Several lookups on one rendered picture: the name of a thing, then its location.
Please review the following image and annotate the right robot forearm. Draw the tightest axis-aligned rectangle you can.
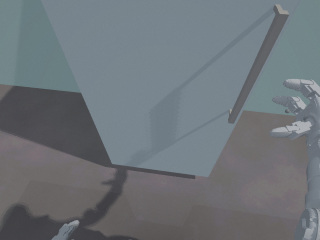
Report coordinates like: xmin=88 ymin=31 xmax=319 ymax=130
xmin=305 ymin=129 xmax=320 ymax=209

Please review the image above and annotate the handle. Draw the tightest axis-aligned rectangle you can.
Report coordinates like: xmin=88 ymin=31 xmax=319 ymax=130
xmin=228 ymin=4 xmax=290 ymax=124

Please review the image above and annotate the fridge door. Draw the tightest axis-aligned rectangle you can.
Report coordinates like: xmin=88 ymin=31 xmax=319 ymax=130
xmin=41 ymin=0 xmax=301 ymax=177

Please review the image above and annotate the robot left hand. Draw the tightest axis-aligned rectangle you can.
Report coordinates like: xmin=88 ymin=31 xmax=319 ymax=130
xmin=52 ymin=220 xmax=80 ymax=240

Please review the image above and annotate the robot right upper arm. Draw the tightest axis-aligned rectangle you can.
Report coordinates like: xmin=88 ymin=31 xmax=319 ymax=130
xmin=294 ymin=207 xmax=320 ymax=240

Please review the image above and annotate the robot right hand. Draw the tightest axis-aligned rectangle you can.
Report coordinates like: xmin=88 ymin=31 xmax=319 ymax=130
xmin=269 ymin=79 xmax=320 ymax=140

